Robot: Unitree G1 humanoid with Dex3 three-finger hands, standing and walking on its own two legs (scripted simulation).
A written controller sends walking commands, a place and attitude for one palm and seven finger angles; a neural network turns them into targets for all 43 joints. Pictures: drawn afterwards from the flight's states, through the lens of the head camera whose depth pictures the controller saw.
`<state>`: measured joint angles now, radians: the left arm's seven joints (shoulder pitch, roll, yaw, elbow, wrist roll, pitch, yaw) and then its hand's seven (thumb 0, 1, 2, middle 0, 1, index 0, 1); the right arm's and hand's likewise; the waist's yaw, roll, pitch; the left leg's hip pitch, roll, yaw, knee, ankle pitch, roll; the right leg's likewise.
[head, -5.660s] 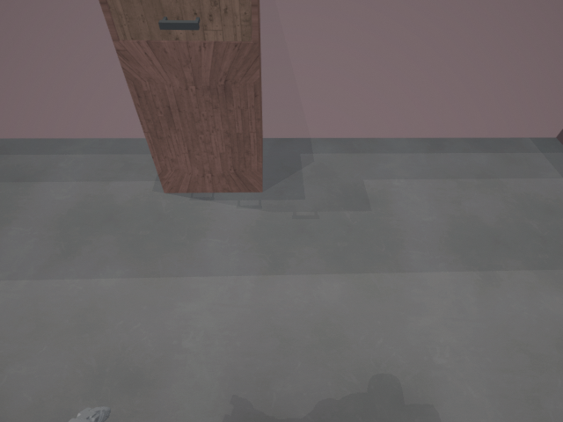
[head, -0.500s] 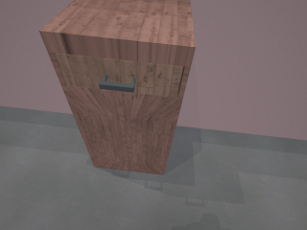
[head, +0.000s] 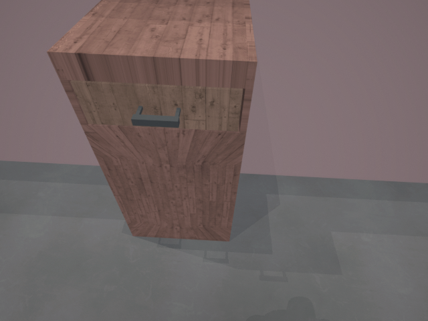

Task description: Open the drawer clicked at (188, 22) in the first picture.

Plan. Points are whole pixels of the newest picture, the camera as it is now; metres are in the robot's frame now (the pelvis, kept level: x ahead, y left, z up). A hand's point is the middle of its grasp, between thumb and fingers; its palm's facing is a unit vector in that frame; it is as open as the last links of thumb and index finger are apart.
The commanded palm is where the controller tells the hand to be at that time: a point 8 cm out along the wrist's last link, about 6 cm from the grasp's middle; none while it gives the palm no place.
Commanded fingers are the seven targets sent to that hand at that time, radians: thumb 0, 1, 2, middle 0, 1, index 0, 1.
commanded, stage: come to a stop and stand still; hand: left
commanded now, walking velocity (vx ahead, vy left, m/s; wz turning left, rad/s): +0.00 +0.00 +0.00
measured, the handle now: (157, 115) +0.59 +0.19 +0.04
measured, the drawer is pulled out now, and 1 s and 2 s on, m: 0.00 0.00 0.00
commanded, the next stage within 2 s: look again from close up in 0.04 s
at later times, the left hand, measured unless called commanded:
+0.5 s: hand out of the picture +0.04 +0.21 -0.18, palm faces +0.05 -0.97 -0.24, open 7.3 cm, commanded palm none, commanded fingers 0.00 0.90 0.90 -0.20 -0.30 -0.20 -0.30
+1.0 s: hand out of the picture -0.07 +0.19 -0.18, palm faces +0.07 -0.98 -0.17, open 7.3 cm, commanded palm none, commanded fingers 0.00 0.90 0.90 -0.20 -0.30 -0.20 -0.30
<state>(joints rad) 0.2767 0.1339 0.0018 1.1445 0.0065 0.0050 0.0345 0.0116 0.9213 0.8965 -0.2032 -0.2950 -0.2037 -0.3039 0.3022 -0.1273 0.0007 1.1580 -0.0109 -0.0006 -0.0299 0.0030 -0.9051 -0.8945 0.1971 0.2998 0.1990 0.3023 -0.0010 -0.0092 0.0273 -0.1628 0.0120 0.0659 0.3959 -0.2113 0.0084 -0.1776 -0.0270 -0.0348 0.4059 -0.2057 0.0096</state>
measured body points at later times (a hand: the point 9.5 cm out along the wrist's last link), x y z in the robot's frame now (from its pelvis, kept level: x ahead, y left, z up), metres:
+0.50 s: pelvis -0.01 +0.01 -0.01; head -0.04 +0.02 +0.44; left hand +0.04 +0.26 -0.16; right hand +0.05 -0.25 -0.15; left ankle +0.00 +0.11 -0.74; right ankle +0.01 -0.12 -0.74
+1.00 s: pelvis -0.02 +0.02 +0.00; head -0.04 +0.03 +0.45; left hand -0.07 +0.24 -0.17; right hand -0.03 -0.21 -0.16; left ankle +0.00 +0.11 -0.74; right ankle +0.01 -0.12 -0.74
